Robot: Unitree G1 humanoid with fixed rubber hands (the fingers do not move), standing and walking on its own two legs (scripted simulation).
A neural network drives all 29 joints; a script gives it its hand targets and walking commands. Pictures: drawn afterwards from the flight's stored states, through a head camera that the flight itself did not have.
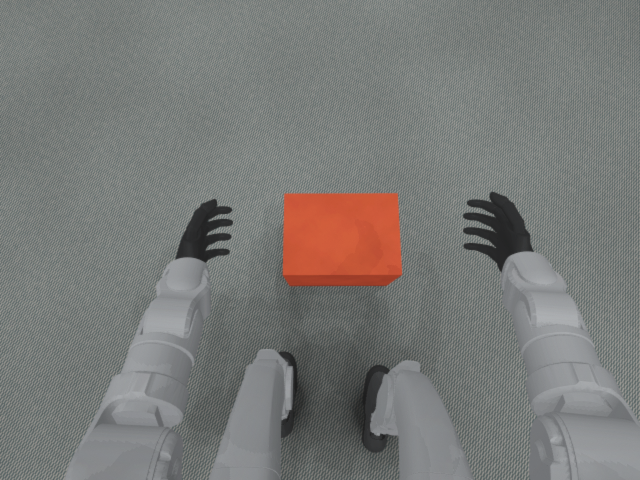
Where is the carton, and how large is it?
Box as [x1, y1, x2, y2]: [283, 193, 401, 285]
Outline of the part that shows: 284,194 283,275 289,285 386,285 401,274 397,193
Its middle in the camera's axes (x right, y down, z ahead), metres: +0.05 +0.01 +0.99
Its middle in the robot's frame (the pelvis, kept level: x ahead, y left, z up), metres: +0.51 -0.01 -0.57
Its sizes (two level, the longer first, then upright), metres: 0.268 0.194 0.209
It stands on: the floor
